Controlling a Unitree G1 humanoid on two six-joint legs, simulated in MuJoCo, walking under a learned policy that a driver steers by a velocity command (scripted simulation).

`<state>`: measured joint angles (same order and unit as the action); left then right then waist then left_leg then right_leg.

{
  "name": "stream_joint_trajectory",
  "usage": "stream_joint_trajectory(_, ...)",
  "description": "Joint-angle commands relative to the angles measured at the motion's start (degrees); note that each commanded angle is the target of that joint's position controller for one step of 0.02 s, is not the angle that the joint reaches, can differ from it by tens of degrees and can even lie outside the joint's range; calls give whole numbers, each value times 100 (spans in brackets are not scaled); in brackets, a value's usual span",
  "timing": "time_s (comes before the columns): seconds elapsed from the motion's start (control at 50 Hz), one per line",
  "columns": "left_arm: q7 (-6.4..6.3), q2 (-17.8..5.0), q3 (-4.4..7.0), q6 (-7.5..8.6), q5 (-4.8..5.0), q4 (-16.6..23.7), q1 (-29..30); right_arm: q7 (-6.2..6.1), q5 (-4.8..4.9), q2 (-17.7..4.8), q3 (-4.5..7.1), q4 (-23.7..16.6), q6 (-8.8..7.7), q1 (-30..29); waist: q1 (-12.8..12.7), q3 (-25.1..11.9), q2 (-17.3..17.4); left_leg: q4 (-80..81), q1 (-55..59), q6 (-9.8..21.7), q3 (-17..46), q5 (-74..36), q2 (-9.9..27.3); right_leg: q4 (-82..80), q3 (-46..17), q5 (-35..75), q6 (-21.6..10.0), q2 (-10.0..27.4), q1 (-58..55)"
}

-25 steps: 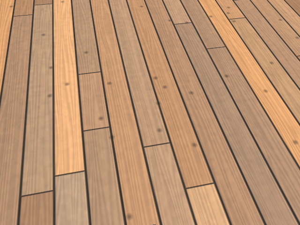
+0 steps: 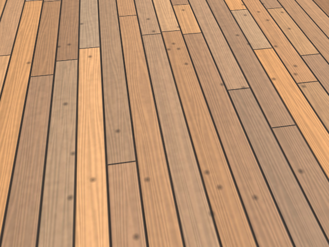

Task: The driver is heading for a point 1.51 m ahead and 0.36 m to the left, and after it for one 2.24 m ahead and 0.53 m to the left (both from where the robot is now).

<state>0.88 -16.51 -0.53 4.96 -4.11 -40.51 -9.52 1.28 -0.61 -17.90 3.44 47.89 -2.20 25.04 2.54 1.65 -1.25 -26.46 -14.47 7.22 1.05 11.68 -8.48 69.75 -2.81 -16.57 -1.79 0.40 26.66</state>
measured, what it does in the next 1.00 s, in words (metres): walks ahead, turning left: right foot, then left foot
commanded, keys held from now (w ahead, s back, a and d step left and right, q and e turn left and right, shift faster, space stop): w+q+shift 0.68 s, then w+e+shift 0.32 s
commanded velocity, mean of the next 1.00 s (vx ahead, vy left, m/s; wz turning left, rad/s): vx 1.00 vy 0.00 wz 0.63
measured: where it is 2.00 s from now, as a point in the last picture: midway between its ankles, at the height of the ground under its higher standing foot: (63, 57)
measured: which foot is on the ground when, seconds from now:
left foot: down 0.00-0.26, up 0.28-0.70, down 0.72-1.00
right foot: up 0.00-0.26, down 0.28-0.72, up 0.74-1.00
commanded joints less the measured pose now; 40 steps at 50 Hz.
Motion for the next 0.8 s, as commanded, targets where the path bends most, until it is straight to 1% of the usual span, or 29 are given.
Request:
stream_joint_trajectory(0.02, 35, -484, 21, -99, -57, 626, 270, -26, 53, -768, 179, -291, -192, 79, -331, 294, 150, 1757, 43, 1056, 2413, 454, 1349, -860, -32, -61, 284, 398, 1092)
stream_joint_trajectory(0.08, 114, -372, -89, -67, 101, 1022, 1287, -24, 76, -800, 243, -325, -218, 73, -66, 603, 222, 2077, -505, 872, 2049, -338, 1010, -2508, 267, 1321, 488, 303, 713)
stream_joint_trajectory(0.14, 114, -312, -111, -38, 192, 1162, 1662, 6, 160, -868, 307, -214, -244, 375, 242, 322, 351, 1886, -96, 575, 2029, -1871, 1021, -3374, 363, 2421, 416, 85, 106)
stream_joint_trajectory(0.18, 70, -399, -82, -18, 211, 1239, 1778, -39, 149, -929, 342, -175, -228, 436, 303, 191, 401, 1570, 487, 451, 2101, -2499, 1102, -3778, 284, 2369, 328, 2, -32)
stream_joint_trajectory(0.22, -11, -596, 16, 9, 206, 1131, 1327, -104, 128, -1052, 374, -187, -210, 315, 60, -184, 418, 782, 809, 213, 2095, -3773, 1081, -4154, 265, 1852, 214, -227, -922)
stream_joint_trajectory(0.24, -88, -837, 133, 28, 231, 937, 619, -101, 86, -1247, 414, -198, -215, 238, -282, -706, 413, -136, 886, 91, 2039, -4432, 1018, -4082, 272, 1308, 140, -346, -1769)
stream_joint_trajectory(0.26, -183, -1039, 255, 55, 236, 671, -484, -80, 66, -1354, 437, -278, -244, -89, -932, -1225, 410, -1438, 378, -14, 1964, -4116, 842, -4018, 78, 988, 45, -40, -3024)
stream_joint_trajectory(0.28, -324, -1446, 443, 68, 106, 488, -1800, -76, 33, -866, 303, -431, -322, -255, -1433, -2040, -59, -3211, -391, 7, 1597, -2577, 606, -3919, -926, -934, -130, 1056, -4384)
stream_joint_trajectory(0.3, -312, -1799, 531, 46, -111, 472, -1683, -99, 307, 29, 67, -669, -298, 445, -802, -2789, -1778, -4967, -2187, -143, 937, 1898, 0, -4827, -4003, -2437, -704, 2803, -5666)
stream_joint_trajectory(0.32, -278, -1551, 584, -28, 35, 491, -1273, -134, 171, -426, 40, -684, -195, 180, -754, -2479, -1541, -5447, -2852, -37, 659, 1337, 508, -5285, -4764, -3129, -850, 2667, -5147)
stream_joint_trajectory(0.34, -256, -934, 460, -34, 80, 520, -839, -115, 41, -675, 101, -651, -129, -490, -809, -1465, -754, -5248, -3023, -55, 500, 723, 802, -5334, -3588, -2621, -718, 2282, -4270)
stream_joint_trajectory(0.36, -223, -655, 399, -30, 76, 399, -735, -44, -35, -651, 102, -679, -84, -806, -749, -871, -180, -5008, -2935, -102, 427, 479, 981, -5347, -2661, -1425, -657, 2049, -3561)
stream_joint_trajectory(0.38, -229, -579, 378, -12, 53, 256, -830, 40, -92, -556, 95, -725, -26, -1055, -693, -558, -91, -4894, -2879, -139, 398, 471, 1121, -5428, -1999, -539, -574, 1840, -3138)
stream_joint_trajectory(0.4, -227, -517, 356, 31, 89, 77, -975, 124, -133, -385, 60, -823, 55, -1086, -554, -340, -264, -4832, -2833, -178, 379, 497, 1227, -5534, -1495, -63, -524, 1732, -2785)
stream_joint_trajectory(0.46, -107, -295, 321, 178, 280, -288, -1162, 244, -141, -78, -70, -1224, 245, -1654, -342, -12, -369, -4686, -3231, -213, 259, 416, 1500, -5823, -445, 1228, -377, 1676, -2500)
stream_joint_trajectory(0.52, -92, -426, 342, 270, 276, -345, -800, 364, -134, -113, -160, -1620, 248, -2177, -78, 274, -404, -3856, -3041, -233, 13, -593, 1496, -6179, 742, 2121, -203, 1372, -1977)
stream_joint_trajectory(0.56, -94, -591, 375, 298, 270, -413, -777, 454, -114, -180, -205, -1728, 245, -2548, -76, 505, -142, -2775, -2467, -133, -440, -1218, 1347, -6455, 1405, 2501, -83, 1126, -1749)
stream_joint_trajectory(0.58, -101, -680, 392, 298, 273, -489, -942, 488, -116, -162, -230, -1761, 235, -2759, -152, 623, -47, -2306, -2189, -37, -740, -1351, 1209, -6475, 1650, 3040, -24, 1047, -1787)
stream_joint_trajectory(0.6, -109, -813, 416, 296, 264, -534, -1097, 497, -114, -172, -237, -1756, 221, -2835, -159, 597, -31, -2001, -1855, 82, -975, -1399, 1013, -6313, 1802, 4166, 15, 1053, -1978)
stream_joint_trajectory(0.62, -133, -957, 446, 266, 269, -558, -1282, 481, -110, -238, -218, -1697, 207, -2778, -130, 458, -93, -1868, -1585, 177, -1184, -1289, 764, -5950, 1875, 5572, 67, 1072, -2323)
stream_joint_trajectory(0.64, -173, -1145, 490, 199, 267, -539, -1371, 447, -107, -338, -184, -1607, 193, -2540, 37, 226, -267, -1793, -1286, 276, -1285, -1028, 551, -5422, 1889, 6755, 107, 1159, -2668)
stream_joint_trajectory(0.66, -219, -1322, 536, 100, 251, -504, -1335, 398, -104, -474, -126, -1458, 175, -2030, 360, -98, -408, -1749, -716, 379, -1268, -718, 376, -4589, 1863, 7503, 115, 1286, -2796)
stream_joint_trajectory(0.68, -250, -1482, 582, -10, 227, -425, -1160, 334, -103, -671, -18, -1193, 158, -1094, 857, -574, -514, -1759, 315, 529, -1135, -413, 226, -3358, 1769, 7887, 59, 1435, -2606)
stream_joint_trajectory(0.7, -246, -1426, 550, -65, 200, -334, -1005, 222, -163, -875, 122, -747, 134, 148, 1329, -1046, -390, -1277, 1989, 753, -612, -323, 224, -1745, 1632, 7073, -31, 1432, -1726)
stream_joint_trajectory(0.72, -183, -1108, 520, -71, 197, -348, -950, 57, -17, -1188, 330, -570, 214, 213, 1188, -1077, 666, -765, 3126, 803, 399, 41, 720, 617, 1654, 1833, 92, 372, -313)
stream_joint_trajectory(0.74, -124, -522, 294, -14, 353, 218, -1985, 10, -241, -1854, 376, -931, 253, -504, 25, -2028, 1664, -201, 4461, 1706, 3595, -240, 2714, 2618, 843, -1300, 225, 24, 1598)
stream_joint_trajectory(0.76, -154, -959, 343, 74, 328, 271, -1115, -85, -171, -1550, 384, -1084, 298, -191, 653, -2351, 407, 683, 4127, 1688, 4109, 800, 2674, 2720, 73, -587, 159, 82, 1915)
stream_joint_trajectory(0.78, -164, -859, 309, 81, 428, 268, -966, -163, -179, -1364, 337, -868, 218, -398, 342, -1186, 150, 1039, 3030, 1441, 3513, 890, 2695, 2332, 121, -321, 109, 358, 2111)
stream_joint_trajectory(0.8, -148, -728, 260, 47, 358, 197, -862, -177, -163, -1019, 234, -730, 83, -557, 53, -505, -286, 1150, 1900, 1194, 2933, 640, 2484, 1652, 39, -185, 68, 627, 1796)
